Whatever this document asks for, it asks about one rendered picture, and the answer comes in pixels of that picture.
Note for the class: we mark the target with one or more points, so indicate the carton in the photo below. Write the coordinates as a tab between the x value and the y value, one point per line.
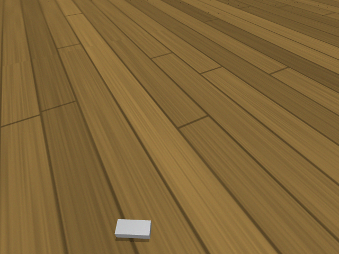
133	229

